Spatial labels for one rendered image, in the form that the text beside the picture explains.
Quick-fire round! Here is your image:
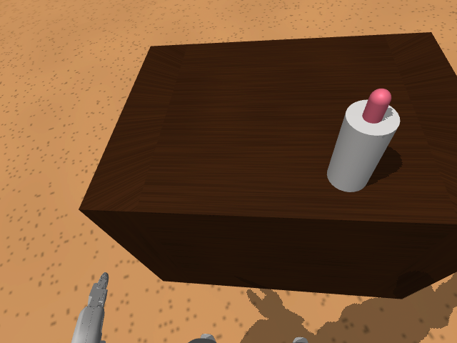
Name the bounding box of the bottle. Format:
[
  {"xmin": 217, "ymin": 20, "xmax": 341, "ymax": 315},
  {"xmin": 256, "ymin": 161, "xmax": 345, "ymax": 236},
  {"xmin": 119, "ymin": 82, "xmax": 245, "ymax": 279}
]
[{"xmin": 327, "ymin": 89, "xmax": 400, "ymax": 192}]

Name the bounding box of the left robot hand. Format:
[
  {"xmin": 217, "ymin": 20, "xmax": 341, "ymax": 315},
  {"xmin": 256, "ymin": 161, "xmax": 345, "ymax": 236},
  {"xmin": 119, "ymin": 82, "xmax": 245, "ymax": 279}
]
[{"xmin": 71, "ymin": 272, "xmax": 109, "ymax": 343}]

